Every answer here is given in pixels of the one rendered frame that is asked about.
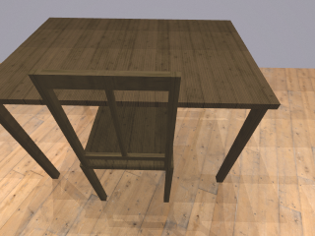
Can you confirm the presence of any chair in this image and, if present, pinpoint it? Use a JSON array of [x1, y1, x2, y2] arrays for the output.
[[28, 69, 181, 203]]

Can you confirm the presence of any table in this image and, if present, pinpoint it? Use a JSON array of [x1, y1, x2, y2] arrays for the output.
[[0, 18, 281, 183]]

